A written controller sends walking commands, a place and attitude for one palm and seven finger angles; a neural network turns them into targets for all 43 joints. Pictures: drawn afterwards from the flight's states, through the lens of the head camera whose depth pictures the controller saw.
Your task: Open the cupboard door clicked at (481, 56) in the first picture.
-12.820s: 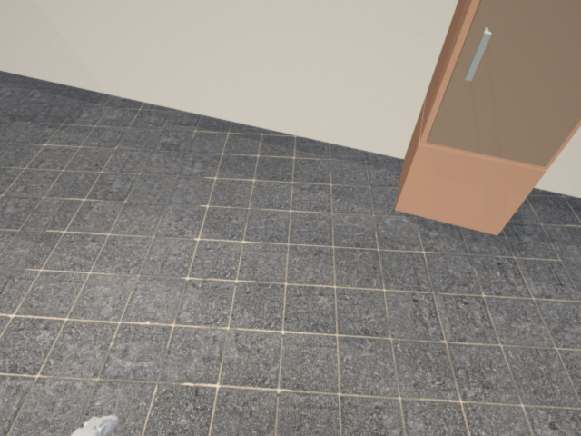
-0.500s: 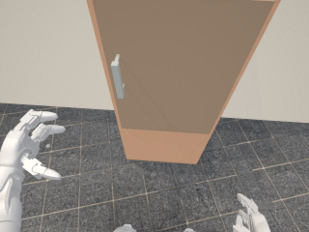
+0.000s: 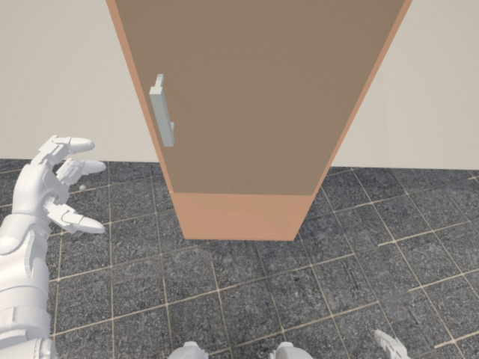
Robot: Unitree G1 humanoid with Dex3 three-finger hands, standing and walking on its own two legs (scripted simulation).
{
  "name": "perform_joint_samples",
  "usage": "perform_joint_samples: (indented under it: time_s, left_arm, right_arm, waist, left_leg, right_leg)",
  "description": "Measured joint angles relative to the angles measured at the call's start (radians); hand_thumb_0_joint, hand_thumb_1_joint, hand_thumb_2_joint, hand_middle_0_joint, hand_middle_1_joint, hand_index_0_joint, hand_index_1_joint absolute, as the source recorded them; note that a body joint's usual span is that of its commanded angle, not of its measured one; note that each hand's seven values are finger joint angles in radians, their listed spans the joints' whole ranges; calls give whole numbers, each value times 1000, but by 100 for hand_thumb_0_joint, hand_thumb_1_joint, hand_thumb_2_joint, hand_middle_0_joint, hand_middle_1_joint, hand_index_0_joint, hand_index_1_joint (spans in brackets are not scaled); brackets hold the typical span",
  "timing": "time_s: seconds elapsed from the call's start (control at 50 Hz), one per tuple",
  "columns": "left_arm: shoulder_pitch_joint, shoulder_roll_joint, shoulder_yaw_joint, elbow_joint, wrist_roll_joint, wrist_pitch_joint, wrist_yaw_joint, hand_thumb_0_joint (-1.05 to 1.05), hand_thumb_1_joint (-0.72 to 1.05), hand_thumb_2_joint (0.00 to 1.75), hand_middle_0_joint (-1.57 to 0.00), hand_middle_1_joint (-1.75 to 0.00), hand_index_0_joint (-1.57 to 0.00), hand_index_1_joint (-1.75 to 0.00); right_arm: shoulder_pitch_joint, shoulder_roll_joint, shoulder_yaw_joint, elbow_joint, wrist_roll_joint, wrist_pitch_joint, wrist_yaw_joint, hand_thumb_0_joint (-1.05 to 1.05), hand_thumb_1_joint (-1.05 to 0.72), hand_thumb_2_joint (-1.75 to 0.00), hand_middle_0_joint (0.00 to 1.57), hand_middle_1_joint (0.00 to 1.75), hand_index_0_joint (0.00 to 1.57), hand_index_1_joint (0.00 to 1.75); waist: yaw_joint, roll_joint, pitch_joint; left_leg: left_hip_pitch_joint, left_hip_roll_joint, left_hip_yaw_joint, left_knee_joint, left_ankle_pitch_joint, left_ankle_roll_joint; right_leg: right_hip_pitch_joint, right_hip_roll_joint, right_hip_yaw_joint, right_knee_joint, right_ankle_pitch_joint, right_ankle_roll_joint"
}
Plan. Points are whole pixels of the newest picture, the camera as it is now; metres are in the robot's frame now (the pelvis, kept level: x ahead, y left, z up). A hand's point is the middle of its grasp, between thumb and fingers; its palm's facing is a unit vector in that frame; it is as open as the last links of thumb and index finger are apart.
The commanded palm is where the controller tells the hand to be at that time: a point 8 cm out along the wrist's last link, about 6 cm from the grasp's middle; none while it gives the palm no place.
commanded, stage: move the hooked fingers beside the handle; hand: left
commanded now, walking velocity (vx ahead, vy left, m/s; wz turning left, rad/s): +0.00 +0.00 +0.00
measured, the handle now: (164, 112) +0.55 +0.16 +0.06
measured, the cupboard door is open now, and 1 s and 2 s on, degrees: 0 0 0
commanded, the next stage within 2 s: slide the fingers in behind the handle in 1.82 s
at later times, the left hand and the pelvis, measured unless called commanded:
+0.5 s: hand (112, 157) +0.43 +0.23 +0.07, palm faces -0.03 -1.00 +0.00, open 13.9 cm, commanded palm +0.41 +0.28 +0.06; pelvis +0.00 +0.01 -0.01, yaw +0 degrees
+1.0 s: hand (135, 126) +0.50 +0.20 +0.07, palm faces -0.01 -1.00 +0.00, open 13.9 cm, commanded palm +0.49 +0.25 +0.06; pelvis -0.01 +0.00 -0.02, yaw -1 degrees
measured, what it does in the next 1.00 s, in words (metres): stands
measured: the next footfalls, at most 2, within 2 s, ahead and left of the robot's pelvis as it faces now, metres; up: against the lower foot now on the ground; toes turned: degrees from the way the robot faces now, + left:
none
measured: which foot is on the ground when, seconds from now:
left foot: down 0.00-1.00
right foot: down 0.00-1.00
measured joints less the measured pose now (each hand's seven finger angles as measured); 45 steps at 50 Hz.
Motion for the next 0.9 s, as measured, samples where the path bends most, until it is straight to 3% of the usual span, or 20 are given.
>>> perform_joint_samples:
  time_s: [0.16, 0.54, 0.72, 0.9]
  left_arm:
    - [-64, -19, -12, 36, 22, -43, 21, -1, -49, 30, -30, -120, -30, -120]
    - [-284, -22, -58, 228, 97, -61, 122, -1, -50, 30, -30, -120, -30, -120]
    - [-389, 18, -24, 332, 138, -106, 158, -1, -49, 30, -30, -120, -30, -120]
    - [-516, 94, -10, 462, 165, -86, 154, -1, -49, 30, -30, -120, -30, -120]
  right_arm:
    - [-1, 7, -5, 16, -6, 21, 3, 1, -91, -90, 21, 30, 20, 30]
    - [2, 20, 2, 28, -16, 84, 28, 1, -91, -90, 21, 30, 20, 30]
    - [25, 17, 2, 47, -27, 108, 32, 1, -91, -90, 21, 30, 20, 30]
    - [52, 5, 7, 48, -32, 130, 32, 1, -91, -90, 21, 30, 20, 30]
  waist:
    - [-3, -8, 0]
    - [-33, -4, -11]
    - [-65, -2, -8]
    - [-104, -1, 1]
  left_leg:
    - [-23, -2, -2, 14, -6, 5]
    - [-86, -5, 5, 45, -11, 13]
    - [-129, 5, 5, 69, -15, 8]
    - [-188, 13, -5, 91, -15, 3]
  right_leg:
    - [-18, -2, -1, 6, -2, 4]
    - [-83, -6, 7, 35, -3, 12]
    - [-128, 2, 9, 58, -4, 6]
    - [-183, 10, 1, 75, -4, -1]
